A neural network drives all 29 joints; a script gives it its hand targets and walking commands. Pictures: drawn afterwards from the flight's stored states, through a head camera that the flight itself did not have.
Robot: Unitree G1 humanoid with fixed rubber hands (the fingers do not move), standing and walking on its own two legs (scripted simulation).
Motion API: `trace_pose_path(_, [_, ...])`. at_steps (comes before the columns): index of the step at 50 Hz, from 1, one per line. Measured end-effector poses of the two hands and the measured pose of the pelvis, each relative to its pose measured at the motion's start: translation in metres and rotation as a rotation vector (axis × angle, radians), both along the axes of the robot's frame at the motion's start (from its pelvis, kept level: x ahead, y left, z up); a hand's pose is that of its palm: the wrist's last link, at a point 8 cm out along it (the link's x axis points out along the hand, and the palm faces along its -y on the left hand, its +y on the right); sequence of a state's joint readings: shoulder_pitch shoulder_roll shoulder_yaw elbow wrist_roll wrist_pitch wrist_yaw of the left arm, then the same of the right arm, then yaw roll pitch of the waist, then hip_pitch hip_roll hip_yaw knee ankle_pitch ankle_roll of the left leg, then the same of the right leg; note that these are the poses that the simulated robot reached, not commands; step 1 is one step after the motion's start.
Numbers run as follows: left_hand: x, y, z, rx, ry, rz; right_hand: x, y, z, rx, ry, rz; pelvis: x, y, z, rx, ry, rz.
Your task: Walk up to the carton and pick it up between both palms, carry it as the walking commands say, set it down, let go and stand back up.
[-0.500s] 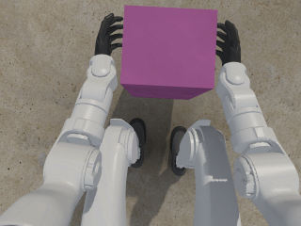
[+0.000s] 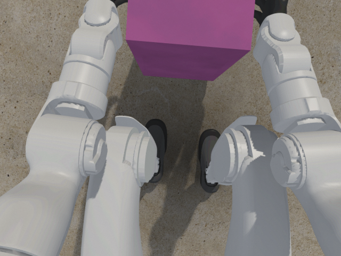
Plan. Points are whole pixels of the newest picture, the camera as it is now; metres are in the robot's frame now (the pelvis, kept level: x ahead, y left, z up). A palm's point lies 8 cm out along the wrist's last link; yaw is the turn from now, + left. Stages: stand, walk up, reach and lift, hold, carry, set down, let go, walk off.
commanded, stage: set down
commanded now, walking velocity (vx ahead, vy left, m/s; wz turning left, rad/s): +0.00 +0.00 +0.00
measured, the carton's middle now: (185, 27) +0.53 -0.01 -0.25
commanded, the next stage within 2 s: none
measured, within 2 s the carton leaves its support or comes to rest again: neither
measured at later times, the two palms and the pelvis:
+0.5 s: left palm out of the picture +0.55 +0.13 -0.17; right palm (273, 11) +0.53 -0.16 -0.17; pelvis +0.01 +0.00 -0.02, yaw +0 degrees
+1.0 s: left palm out of the picture +0.56 +0.13 -0.17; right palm (274, 7) +0.54 -0.16 -0.17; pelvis +0.02 +0.00 -0.03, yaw -1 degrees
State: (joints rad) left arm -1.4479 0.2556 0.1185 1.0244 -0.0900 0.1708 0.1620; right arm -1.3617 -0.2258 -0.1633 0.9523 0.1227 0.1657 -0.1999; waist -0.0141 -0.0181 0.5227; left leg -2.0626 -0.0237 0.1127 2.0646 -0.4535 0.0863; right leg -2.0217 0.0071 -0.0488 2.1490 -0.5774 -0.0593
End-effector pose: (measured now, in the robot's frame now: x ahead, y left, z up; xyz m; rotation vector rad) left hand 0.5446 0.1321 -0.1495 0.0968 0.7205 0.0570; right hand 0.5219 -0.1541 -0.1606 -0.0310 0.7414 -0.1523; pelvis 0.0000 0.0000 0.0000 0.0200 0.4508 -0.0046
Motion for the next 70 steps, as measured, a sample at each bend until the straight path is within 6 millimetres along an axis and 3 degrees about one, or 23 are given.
trace_pose_path(28, [0.012,0.002,-0.016,-0.081,0.024,-0.019,0.011,-0.006,-0.008,0.073,0.001,-0.006,0.012,0.002,-0.023,-0.006,0.091,-0.003])
trace_pose_path(70, [0.025,0.003,-0.024,-0.133,-0.016,-0.009,0.023,-0.01,-0.016,0.125,-0.047,-0.013,0.02,0.003,-0.026,-0.008,0.142,-0.012])
